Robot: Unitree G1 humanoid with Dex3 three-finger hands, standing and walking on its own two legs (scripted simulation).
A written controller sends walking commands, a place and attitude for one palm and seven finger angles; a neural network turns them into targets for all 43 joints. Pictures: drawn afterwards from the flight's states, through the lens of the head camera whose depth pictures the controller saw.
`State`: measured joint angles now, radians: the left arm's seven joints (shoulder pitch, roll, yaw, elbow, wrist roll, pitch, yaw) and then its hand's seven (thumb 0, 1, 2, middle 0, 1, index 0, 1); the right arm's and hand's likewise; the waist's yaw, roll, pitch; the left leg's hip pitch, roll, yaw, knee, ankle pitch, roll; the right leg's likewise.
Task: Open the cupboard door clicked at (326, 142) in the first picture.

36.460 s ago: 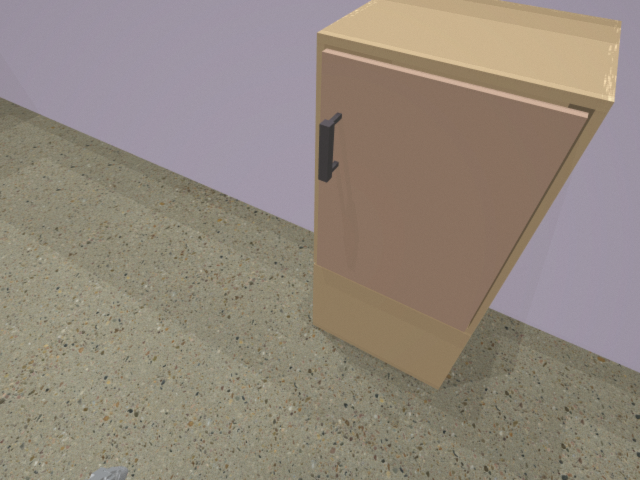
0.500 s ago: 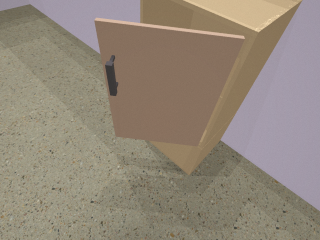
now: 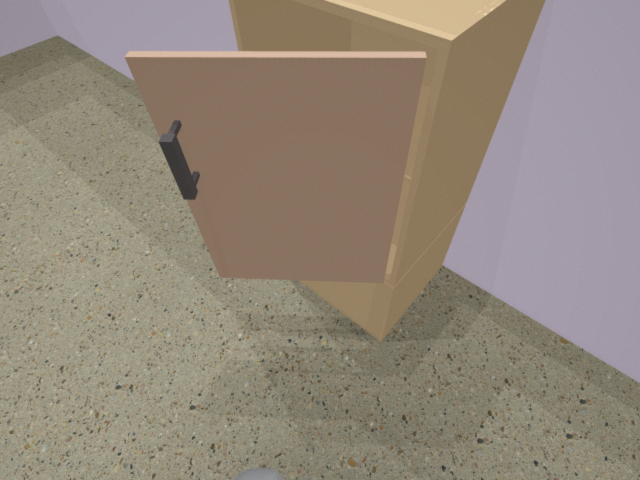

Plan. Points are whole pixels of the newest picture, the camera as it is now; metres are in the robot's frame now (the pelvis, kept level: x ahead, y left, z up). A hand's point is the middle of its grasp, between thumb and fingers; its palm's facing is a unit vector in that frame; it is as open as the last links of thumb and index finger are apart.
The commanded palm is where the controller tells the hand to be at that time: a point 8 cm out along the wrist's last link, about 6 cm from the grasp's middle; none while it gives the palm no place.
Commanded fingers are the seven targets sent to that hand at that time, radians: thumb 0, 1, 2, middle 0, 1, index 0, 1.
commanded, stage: come to a stop and stand still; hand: left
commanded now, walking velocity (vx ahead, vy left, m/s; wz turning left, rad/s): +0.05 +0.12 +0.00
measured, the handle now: (183, 160) +0.59 +0.28 +0.03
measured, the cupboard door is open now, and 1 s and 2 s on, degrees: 38 38 38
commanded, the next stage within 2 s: look again from close up in 1.08 s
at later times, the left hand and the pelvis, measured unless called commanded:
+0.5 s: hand out of the picture -0.02 +0.22 -0.18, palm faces +0.03 -0.99 -0.16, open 7.4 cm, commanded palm none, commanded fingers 0.00 0.90 0.90 -0.20 -0.30 -0.20 -0.30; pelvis -0.02 +0.04 +0.00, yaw +0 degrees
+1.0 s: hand out of the picture +0.01 +0.17 -0.18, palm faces +0.05 -0.98 -0.21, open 7.2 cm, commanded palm none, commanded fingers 0.00 0.90 0.90 -0.20 -0.30 -0.20 -0.30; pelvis -0.01 -0.01 +0.00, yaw +1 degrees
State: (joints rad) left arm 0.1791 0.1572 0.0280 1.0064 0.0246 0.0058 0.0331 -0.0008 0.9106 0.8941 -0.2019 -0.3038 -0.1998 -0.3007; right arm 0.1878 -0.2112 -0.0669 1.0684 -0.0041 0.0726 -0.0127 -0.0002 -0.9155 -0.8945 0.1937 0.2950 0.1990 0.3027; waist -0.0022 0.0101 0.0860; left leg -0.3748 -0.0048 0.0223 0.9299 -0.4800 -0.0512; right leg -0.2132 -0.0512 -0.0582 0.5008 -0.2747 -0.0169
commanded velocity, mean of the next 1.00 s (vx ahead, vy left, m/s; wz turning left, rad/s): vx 0.03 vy -0.05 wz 0.00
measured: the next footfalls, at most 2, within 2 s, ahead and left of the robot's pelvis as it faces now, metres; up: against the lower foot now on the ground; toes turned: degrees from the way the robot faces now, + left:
left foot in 0.20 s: +0.01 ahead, +0.13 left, +0.00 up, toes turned +3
right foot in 0.60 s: -0.02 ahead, -0.09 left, +0.00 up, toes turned -4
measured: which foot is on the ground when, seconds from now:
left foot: up 0.00-0.18, down 0.20-1.00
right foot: down 0.00-0.26, up 0.28-0.58, down 0.60-1.00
